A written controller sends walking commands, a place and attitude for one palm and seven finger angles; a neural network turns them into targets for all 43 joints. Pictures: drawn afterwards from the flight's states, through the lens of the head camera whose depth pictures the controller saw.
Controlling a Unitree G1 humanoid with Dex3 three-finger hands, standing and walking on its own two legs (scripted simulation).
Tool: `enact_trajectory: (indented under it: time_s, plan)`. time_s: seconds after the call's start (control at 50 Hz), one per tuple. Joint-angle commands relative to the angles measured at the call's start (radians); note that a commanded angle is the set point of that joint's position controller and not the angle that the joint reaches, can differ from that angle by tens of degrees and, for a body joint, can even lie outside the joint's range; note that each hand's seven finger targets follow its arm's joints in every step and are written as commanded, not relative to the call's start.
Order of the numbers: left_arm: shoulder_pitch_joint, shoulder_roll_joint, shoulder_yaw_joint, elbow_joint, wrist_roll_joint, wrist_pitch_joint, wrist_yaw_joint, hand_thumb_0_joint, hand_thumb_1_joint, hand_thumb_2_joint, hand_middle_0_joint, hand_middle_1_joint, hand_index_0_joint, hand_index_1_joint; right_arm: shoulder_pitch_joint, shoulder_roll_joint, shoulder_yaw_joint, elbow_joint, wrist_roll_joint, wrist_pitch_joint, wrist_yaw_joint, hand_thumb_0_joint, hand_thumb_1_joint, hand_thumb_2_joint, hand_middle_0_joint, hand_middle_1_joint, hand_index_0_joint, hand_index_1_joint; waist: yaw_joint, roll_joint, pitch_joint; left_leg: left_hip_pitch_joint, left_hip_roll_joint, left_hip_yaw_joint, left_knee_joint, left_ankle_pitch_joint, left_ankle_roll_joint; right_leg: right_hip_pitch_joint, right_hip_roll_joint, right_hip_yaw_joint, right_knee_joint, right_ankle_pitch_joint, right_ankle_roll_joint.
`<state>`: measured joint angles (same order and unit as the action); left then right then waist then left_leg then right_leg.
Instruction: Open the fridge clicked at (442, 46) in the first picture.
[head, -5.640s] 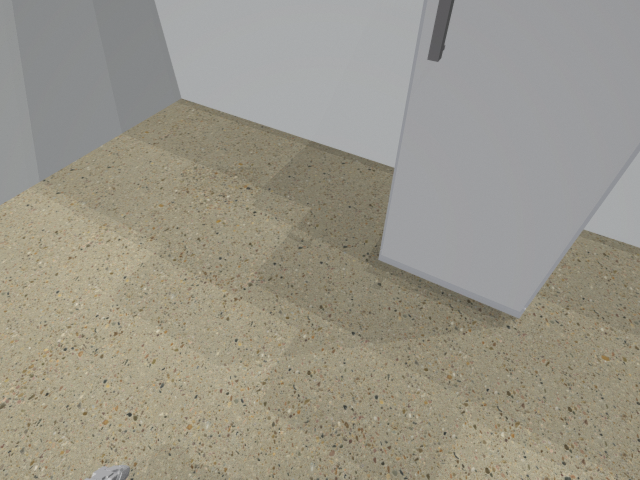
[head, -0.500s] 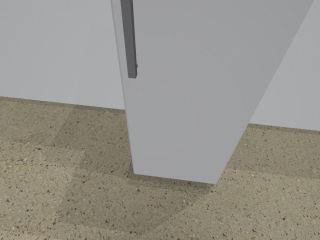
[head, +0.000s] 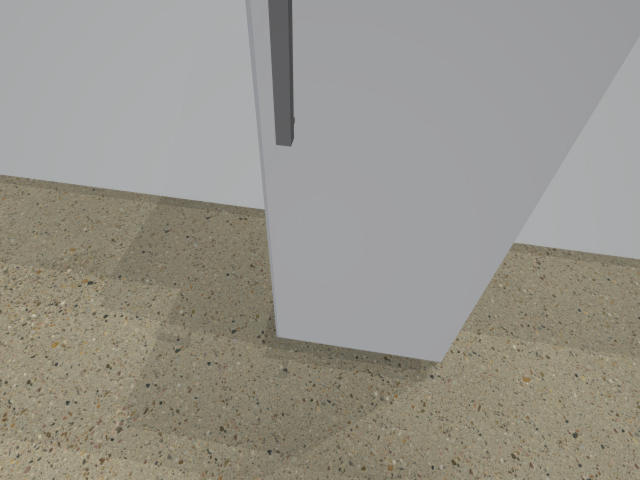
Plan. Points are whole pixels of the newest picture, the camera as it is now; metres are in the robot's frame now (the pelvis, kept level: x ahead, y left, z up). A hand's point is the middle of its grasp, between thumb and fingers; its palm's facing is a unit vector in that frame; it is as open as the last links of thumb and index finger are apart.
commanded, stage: look again from close up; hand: left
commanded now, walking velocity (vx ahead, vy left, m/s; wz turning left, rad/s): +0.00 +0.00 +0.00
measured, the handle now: (285, 54) +0.62 +0.10 +0.24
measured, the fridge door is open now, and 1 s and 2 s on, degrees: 0 0 0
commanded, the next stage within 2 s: raise the hand to about handle height in 1.70 s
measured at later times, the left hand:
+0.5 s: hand out of the picture +0.04 +0.24 -0.16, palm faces +0.00 -0.95 -0.30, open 7.4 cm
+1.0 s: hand (170, 476) +0.16 +0.22 -0.15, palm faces -0.04 -0.95 -0.31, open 7.4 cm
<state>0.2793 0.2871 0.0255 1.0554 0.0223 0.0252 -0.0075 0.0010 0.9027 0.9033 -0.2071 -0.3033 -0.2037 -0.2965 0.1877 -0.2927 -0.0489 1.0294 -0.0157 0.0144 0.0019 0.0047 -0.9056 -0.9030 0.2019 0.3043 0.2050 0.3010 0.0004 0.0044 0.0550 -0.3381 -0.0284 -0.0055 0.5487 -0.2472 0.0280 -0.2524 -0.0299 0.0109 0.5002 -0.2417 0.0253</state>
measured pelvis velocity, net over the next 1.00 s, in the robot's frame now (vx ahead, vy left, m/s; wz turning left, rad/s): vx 0.08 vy -0.02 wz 0.00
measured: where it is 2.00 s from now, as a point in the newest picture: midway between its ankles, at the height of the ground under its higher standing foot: outside the picture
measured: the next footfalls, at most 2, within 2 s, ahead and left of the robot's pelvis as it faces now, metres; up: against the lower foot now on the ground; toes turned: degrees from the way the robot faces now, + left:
none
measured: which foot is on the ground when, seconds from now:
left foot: down 0.00-1.00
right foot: down 0.00-1.00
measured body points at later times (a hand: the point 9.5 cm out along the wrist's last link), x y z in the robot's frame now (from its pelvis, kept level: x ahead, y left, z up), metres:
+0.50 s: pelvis +0.02 +0.00 +0.01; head +0.02 +0.00 +0.46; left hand +0.04 +0.29 -0.14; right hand +0.09 -0.29 -0.13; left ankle +0.10 +0.09 -0.73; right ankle +0.06 -0.16 -0.73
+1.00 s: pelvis +0.08 -0.02 +0.01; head +0.10 -0.02 +0.46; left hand +0.16 +0.27 -0.13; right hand +0.15 -0.31 -0.13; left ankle +0.10 +0.09 -0.73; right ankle +0.06 -0.16 -0.73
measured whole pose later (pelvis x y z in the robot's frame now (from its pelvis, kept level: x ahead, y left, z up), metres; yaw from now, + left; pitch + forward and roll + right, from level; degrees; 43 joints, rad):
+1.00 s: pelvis +0.08 -0.02 +0.01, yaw +0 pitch -1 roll +0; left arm 0.14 0.31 0.00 1.07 0.01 -0.02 0.01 0.00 0.90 0.90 -0.21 -0.30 -0.20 -0.30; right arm 0.12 -0.31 -0.01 1.11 -0.01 -0.02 0.00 0.00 -0.91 -0.90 0.20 0.30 0.20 0.30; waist -0.01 0.00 0.05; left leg -0.19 -0.02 0.01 0.37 -0.17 0.02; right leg -0.12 -0.02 0.03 0.36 -0.23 0.03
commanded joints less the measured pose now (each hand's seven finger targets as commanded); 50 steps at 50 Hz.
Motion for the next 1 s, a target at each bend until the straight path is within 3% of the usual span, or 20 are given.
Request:
enact_trajectory:
  time_s: [0.0,0.04,0.08,0.14,0.2,0.24,0.32,0.44,0.52,0.68,0.76,0.84,0.98]
  plan:
    - [-0.051,0.188,0.037,-0.079,0.000,-0.025,0.015,0.000,0.900,0.900,-0.200,-0.300,-0.200,-0.300,-0.008,-0.216,-0.035,-0.049,-0.005,-0.033,-0.013,0.000,-0.900,-0.900,0.200,0.300,0.200,0.300,-0.002,0.099,-0.009,0.010,0.164,-0.232,-0.308,-0.356,0.019,-0.041,-0.028,0.046,-0.051,-0.216,-0.046]
    - [0.012,0.174,0.039,-0.049,0.008,-0.021,0.017,0.000,0.900,0.900,-0.200,-0.300,-0.200,-0.300,-0.062,-0.233,-0.035,-0.057,-0.003,-0.030,-0.012,0.000,-0.900,-0.900,0.200,0.300,0.200,0.300,0.039,0.119,0.009,-0.106,0.190,-0.276,-0.390,-0.474,0.036,0.078,-0.003,0.017,0.002,-0.140,-0.038]
    - [0.044,0.165,0.037,-0.030,0.008,-0.019,0.016,0.000,0.900,0.900,-0.200,-0.300,-0.200,-0.300,-0.084,-0.228,-0.033,-0.052,-0.001,-0.028,-0.012,0.000,-0.900,-0.900,0.200,0.300,0.200,0.300,0.048,0.081,0.015,-0.115,0.174,-0.240,-0.387,-0.448,0.034,0.107,-0.011,0.017,-0.021,-0.119,-0.038]
    - [0.049,0.173,0.034,-0.026,0.008,-0.025,0.017,0.000,0.900,0.900,-0.200,-0.300,-0.200,-0.300,-0.073,-0.216,-0.031,-0.037,0.002,-0.025,-0.010,0.000,-0.900,-0.900,0.200,0.300,0.200,0.300,0.041,0.056,0.004,-0.051,0.144,-0.199,-0.355,-0.374,0.020,0.088,-0.030,0.038,-0.085,-0.121,-0.042]
    - [0.003,0.189,0.029,-0.035,0.006,-0.037,0.016,0.000,0.900,0.900,-0.200,-0.300,-0.200,-0.300,-0.052,-0.200,-0.029,-0.022,0.002,-0.026,-0.009,0.000,-0.900,-0.900,0.200,0.300,0.200,0.300,0.012,-0.012,0.000,0.033,0.117,-0.158,-0.295,-0.262,0.008,0.019,-0.063,0.089,-0.162,-0.175,-0.048]
    - [-0.020,0.200,0.028,-0.038,0.004,-0.043,0.018,0.000,0.900,0.900,-0.200,-0.300,-0.200,-0.300,-0.037,-0.201,-0.030,-0.019,0.003,-0.030,-0.009,0.000,-0.900,-0.900,0.200,0.300,0.200,0.300,-0.004,-0.026,-0.009,0.087,0.116,-0.148,-0.268,-0.190,0.006,-0.018,-0.073,0.105,-0.182,-0.172,-0.053]
    - [-0.035,0.211,0.027,-0.036,0.006,-0.040,0.020,0.000,0.900,0.900,-0.200,-0.300,-0.200,-0.300,-0.037,-0.211,-0.029,-0.008,0.001,-0.028,-0.005,0.000,-0.900,-0.900,0.200,0.300,0.200,0.300,-0.008,0.001,0.005,0.068,0.126,-0.162,-0.301,-0.284,0.004,-0.035,-0.067,0.099,-0.193,-0.244,-0.043]
    - [-0.033,0.214,0.023,-0.026,0.004,-0.047,0.020,0.000,0.900,0.900,-0.200,-0.300,-0.200,-0.300,-0.045,-0.213,-0.024,-0.007,0.004,-0.036,-0.006,0.000,-0.900,-0.900,0.200,0.300,0.200,0.300,-0.003,-0.014,-0.011,0.084,0.124,-0.150,-0.280,-0.184,0.005,0.000,-0.075,0.106,-0.194,-0.154,-0.049]
    - [-0.046,0.220,0.025,-0.027,0.005,-0.041,0.020,0.000,0.900,0.900,-0.200,-0.300,-0.200,-0.300,-0.043,-0.222,-0.024,0.001,0.000,-0.031,-0.004,0.000,-0.900,-0.900,0.200,0.300,0.200,0.300,-0.007,0.005,0.020,0.061,0.126,-0.166,-0.308,-0.269,0.003,-0.030,-0.071,0.102,-0.206,-0.234,-0.043]
    - [-0.069,0.215,0.016,-0.022,-0.002,-0.050,0.022,0.000,0.900,0.900,-0.200,-0.300,-0.200,-0.300,-0.044,-0.219,-0.012,0.007,0.003,-0.046,-0.007,0.000,-0.900,-0.900,0.200,0.300,0.200,0.300,-0.005,0.000,-0.020,0.107,0.132,-0.149,-0.282,-0.065,0.001,0.041,-0.081,0.091,-0.191,-0.034,-0.049]
    - [-0.089,0.219,0.014,-0.021,-0.007,-0.058,0.026,0.000,0.900,0.900,-0.200,-0.300,-0.200,-0.300,-0.050,-0.214,-0.005,0.014,0.007,-0.056,-0.011,0.000,-0.900,-0.900,0.200,0.300,0.200,0.300,-0.007,-0.007,-0.084,0.180,0.135,-0.113,-0.229,0.201,0.001,0.098,-0.093,0.085,-0.178,0.145,-0.047]
    - [-0.101,0.223,0.013,-0.024,-0.009,-0.059,0.029,0.000,0.900,0.900,-0.200,-0.300,-0.200,-0.300,-0.065,-0.216,-0.001,0.016,0.008,-0.057,-0.014,0.000,-0.900,-0.900,0.200,0.300,0.200,0.300,-0.004,0.002,-0.121,0.222,0.138,-0.096,-0.206,0.324,-0.002,0.137,-0.095,0.076,-0.164,0.249,-0.046]
    - [-0.143,0.227,0.013,-0.035,-0.008,-0.058,0.029,0.000,0.900,0.900,-0.200,-0.300,-0.200,-0.300,-0.096,-0.216,0.002,0.018,0.006,-0.053,-0.014,0.000,-0.900,-0.900,0.200,0.300,0.200,0.300,-0.006,-0.012,-0.111,0.232,0.139,-0.087,-0.219,0.322,-0.008,0.152,-0.095,0.078,-0.174,0.271,-0.045]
